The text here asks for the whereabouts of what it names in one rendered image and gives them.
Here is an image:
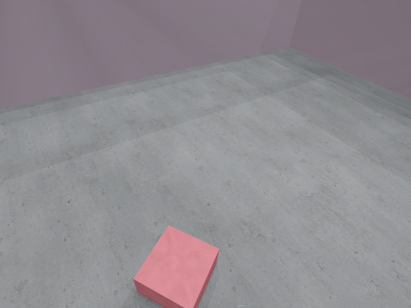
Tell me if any carton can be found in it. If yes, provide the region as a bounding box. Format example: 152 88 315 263
133 225 219 308

